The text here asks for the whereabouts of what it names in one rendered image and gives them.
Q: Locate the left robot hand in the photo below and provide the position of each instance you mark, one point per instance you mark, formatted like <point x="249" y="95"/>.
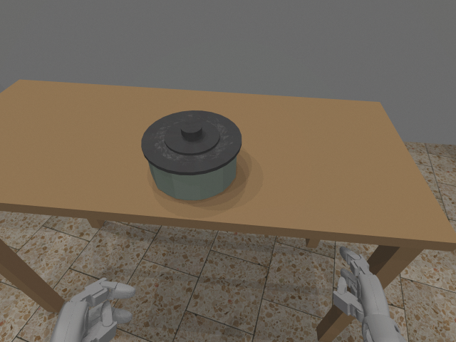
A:
<point x="99" y="324"/>

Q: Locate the robot right forearm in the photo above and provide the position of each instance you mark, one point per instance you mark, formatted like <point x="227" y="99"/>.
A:
<point x="380" y="328"/>

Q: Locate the right robot hand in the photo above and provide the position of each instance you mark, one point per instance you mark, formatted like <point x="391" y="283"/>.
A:
<point x="367" y="296"/>

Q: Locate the table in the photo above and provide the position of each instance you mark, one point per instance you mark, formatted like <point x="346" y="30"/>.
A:
<point x="313" y="168"/>

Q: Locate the lid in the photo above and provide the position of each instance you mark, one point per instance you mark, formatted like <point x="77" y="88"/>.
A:
<point x="165" y="148"/>

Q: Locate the pot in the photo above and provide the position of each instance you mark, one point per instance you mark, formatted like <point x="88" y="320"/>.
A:
<point x="194" y="187"/>

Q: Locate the knob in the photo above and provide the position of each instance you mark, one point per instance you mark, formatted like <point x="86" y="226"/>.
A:
<point x="191" y="129"/>

